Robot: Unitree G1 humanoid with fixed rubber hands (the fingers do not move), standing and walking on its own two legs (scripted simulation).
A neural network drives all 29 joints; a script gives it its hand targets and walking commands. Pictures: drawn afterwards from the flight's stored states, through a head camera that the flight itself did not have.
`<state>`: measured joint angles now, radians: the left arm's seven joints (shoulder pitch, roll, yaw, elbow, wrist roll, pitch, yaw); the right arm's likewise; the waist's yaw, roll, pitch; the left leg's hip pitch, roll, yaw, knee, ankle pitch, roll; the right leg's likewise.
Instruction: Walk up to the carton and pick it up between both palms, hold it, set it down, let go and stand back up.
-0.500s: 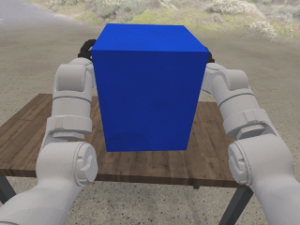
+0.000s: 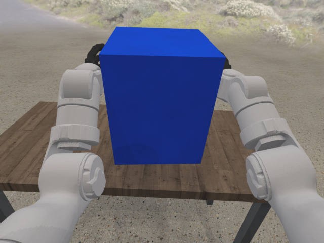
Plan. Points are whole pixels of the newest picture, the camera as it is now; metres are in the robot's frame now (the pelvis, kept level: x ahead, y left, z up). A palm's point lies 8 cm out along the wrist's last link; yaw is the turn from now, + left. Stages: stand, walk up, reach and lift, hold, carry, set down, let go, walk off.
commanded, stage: hold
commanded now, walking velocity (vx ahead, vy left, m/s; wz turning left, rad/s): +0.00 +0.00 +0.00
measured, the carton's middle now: (158, 94) +0.37 +0.00 +0.28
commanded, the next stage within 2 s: none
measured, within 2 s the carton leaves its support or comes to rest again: neither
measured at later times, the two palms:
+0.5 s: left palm (91, 72) +0.38 +0.15 +0.32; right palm (220, 78) +0.37 -0.14 +0.32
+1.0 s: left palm (91, 73) +0.38 +0.15 +0.32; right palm (221, 78) +0.37 -0.14 +0.32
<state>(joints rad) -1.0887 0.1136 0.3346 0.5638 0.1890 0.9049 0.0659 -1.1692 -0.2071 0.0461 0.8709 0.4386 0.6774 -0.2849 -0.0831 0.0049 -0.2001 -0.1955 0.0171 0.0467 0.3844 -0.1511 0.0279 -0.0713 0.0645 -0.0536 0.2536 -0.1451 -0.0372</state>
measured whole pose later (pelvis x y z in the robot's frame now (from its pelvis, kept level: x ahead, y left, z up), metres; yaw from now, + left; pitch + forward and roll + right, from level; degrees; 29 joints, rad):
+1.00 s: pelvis +0.00 +0.00 +0.00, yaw +0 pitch -2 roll -2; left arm -1.10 0.12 0.33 0.58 0.19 0.90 0.06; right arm -1.18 -0.20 0.04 0.88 0.43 0.68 -0.28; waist -0.08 0.00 -0.20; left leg -0.20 0.02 0.04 0.38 -0.15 0.03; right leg -0.07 0.06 -0.05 0.25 -0.14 -0.04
